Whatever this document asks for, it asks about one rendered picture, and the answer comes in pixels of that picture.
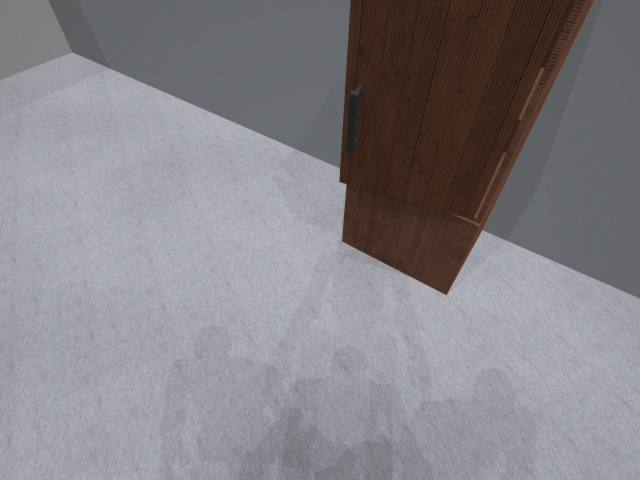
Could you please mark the handle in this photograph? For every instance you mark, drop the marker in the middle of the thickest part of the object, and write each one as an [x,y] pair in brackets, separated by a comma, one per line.
[352,119]

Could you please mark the cupboard door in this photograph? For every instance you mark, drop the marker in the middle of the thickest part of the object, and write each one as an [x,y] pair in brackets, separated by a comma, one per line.
[444,83]

